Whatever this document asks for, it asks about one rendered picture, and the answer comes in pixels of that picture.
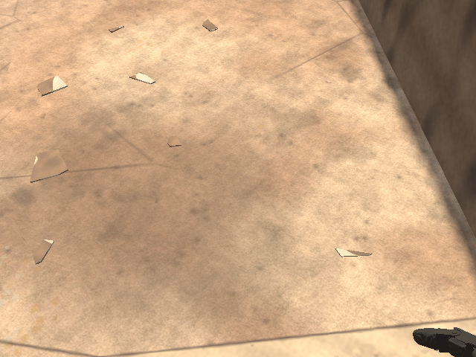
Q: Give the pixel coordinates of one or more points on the right robot hand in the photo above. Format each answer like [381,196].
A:
[457,342]

